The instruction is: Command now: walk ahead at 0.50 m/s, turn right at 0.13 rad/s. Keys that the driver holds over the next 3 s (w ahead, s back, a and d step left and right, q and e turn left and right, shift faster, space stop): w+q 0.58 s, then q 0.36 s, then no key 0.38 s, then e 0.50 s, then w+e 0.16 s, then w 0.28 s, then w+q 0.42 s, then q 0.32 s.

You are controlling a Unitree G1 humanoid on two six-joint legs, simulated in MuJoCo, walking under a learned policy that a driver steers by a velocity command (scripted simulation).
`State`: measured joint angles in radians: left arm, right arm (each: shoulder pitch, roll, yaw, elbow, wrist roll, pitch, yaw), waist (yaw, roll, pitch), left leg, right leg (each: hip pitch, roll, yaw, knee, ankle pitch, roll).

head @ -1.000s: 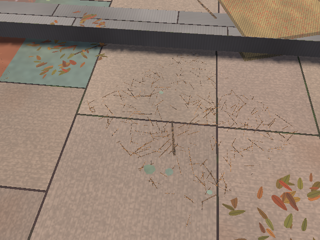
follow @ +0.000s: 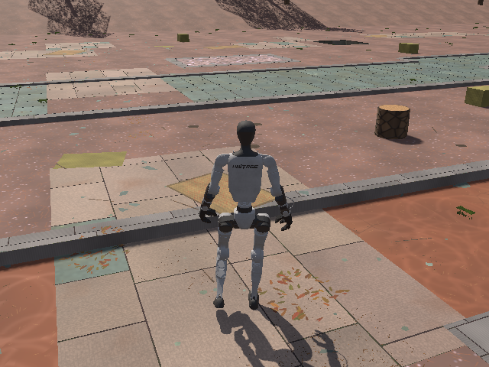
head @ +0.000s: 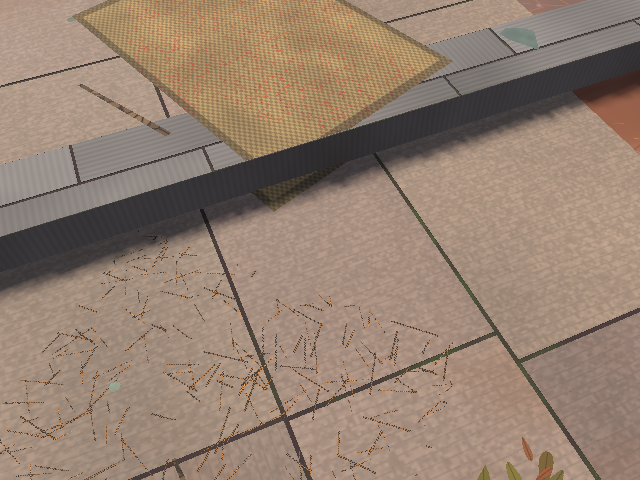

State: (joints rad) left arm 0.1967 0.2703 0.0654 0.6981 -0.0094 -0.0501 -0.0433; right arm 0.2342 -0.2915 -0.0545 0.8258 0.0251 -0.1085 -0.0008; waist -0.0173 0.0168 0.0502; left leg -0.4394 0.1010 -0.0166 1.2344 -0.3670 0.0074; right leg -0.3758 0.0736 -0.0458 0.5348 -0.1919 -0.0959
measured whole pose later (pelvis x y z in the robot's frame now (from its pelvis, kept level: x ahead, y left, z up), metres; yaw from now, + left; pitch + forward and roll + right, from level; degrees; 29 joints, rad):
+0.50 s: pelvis +0.28 +0.07 -0.01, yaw +12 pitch +3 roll +0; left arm 0.29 0.27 0.05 0.83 0.00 -0.07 0.01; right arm 0.13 -0.28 -0.06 0.70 0.02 -0.07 0.05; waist 0.01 0.01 0.04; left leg -0.51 -0.06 0.05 0.63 -0.17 0.12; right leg -0.16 0.00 -0.05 1.02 -0.49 -0.01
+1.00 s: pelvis +0.51 +0.10 +0.00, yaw +31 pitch +1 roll +1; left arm 0.16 0.25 0.01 0.69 0.02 -0.03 0.02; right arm 0.26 -0.33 -0.09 0.70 -0.03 0.03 0.00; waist -0.03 0.03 0.07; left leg -0.39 -0.14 -0.09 1.09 -0.54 0.01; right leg -0.42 0.00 -0.02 0.54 -0.13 -0.03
